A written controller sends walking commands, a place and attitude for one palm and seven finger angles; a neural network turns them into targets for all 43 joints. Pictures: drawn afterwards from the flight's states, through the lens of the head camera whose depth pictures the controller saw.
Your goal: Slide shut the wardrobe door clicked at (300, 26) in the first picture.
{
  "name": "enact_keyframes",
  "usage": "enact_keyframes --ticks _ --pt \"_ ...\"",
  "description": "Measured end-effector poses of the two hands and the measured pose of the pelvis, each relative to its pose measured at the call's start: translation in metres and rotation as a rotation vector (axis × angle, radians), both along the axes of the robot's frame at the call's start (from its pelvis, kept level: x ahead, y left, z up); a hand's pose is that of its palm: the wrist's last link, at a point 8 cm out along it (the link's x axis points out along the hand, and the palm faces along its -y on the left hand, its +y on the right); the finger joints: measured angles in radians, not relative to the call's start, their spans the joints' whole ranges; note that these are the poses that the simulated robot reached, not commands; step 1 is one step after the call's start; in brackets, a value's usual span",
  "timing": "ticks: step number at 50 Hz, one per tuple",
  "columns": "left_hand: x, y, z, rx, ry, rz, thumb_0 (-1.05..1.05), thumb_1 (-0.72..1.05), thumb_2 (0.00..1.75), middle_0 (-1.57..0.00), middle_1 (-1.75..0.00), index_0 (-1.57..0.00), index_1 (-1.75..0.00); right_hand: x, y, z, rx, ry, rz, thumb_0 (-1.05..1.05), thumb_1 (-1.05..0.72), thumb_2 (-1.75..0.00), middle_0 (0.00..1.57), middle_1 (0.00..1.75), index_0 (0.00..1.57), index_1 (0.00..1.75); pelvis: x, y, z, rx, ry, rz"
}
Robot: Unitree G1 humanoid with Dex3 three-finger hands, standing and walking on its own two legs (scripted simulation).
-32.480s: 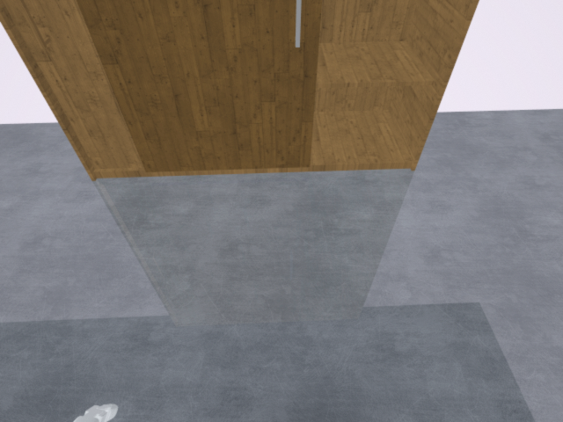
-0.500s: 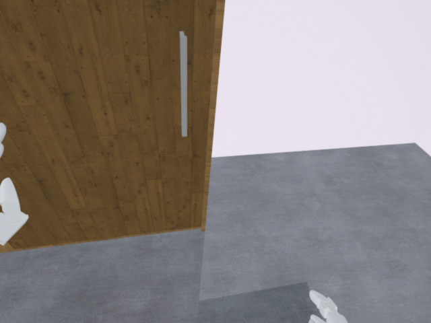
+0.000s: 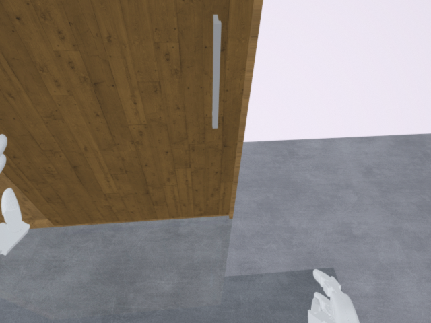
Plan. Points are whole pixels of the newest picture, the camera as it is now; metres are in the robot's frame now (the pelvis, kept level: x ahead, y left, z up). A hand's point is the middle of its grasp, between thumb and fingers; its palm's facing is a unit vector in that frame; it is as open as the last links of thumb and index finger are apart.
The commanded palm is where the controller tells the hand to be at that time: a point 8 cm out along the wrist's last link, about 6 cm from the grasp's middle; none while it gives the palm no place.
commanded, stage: stop stepping back and stand still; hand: left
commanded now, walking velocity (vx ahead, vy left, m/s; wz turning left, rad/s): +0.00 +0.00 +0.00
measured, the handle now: (215, 78) +0.69 +0.05 +0.09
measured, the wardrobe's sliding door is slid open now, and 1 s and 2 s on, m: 0.00 0.00 0.00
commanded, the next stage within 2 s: let the arm hang, fingers relaxed in 0.46 s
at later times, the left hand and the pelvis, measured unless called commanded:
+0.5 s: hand (16, 221) +0.21 +0.28 +0.16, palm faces +0.40 -0.78 -0.47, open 7.4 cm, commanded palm +0.15 +0.32 +0.18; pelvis +0.00 +0.02 +0.01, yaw -1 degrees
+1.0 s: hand out of the picture -0.02 +0.21 -0.17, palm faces +0.00 -0.98 -0.19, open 7.2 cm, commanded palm none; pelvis -0.02 +0.02 +0.01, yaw +1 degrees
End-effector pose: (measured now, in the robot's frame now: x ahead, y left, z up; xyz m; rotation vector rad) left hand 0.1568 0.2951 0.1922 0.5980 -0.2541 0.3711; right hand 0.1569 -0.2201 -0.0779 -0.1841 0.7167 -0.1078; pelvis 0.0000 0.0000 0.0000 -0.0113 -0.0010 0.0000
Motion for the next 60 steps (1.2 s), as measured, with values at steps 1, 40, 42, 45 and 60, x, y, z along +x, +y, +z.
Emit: enact_keyframes --ticks 1,40,42,45,60 --pt "0.001 0.003 -0.003 -0.009 0.012 0.01 0.01 0.89 0.9 -0.22 -0.31 -0.21 -0.3 0.002 0.0 0.0 -0.005 0.008 -0.003 0.01 -0.9 -0.9 0.2 0.3 0.2 0.3 0.002 0.002 0.001 0.003 0.0 -0.001" --pt "-0.065 -0.018 -0.293 -0.475 1.238 0.115 0.01 0.91 0.9 -0.2 -0.3 -0.2 -0.3 -0.069 -0.022 -0.039 -0.059 0.329 -0.022 0.0 -0.9 -0.9 0.2 0.3 0.2 0.3 -0.018 0.024 -0.002 0.014 -0.002 0.014" --pt "-0.098 -0.039 -0.317 -0.541 1.377 0.115 0.01 0.91 0.89 -0.2 -0.3 -0.2 -0.3 -0.093 -0.026 -0.04 -0.077 0.415 -0.04 0.0 -0.9 -0.9 0.2 0.3 0.2 0.3 -0.019 0.023 0.001 0.013 -0.003 0.011" --pt "-0.14 -0.049 -0.332 -0.611 1.493 0.178 0.01 0.95 0.89 -0.21 -0.3 -0.2 -0.3 -0.129 -0.03 -0.04 -0.098 0.549 -0.063 0.0 -0.9 -0.9 0.2 0.3 0.2 0.3 -0.02 0.02 0.004 0.007 -0.001 0.015" --pt "-0.168 0.012 -0.311 -0.537 1.549 0.38 0.01 0.92 0.89 -0.21 -0.3 -0.2 -0.3 -0.157 -0.026 -0.049 -0.072 0.682 -0.098 0.0 -0.9 -0.9 0.2 0.3 0.2 0.3 -0.016 0.02 0.011 -0.001 -0.013 0.021"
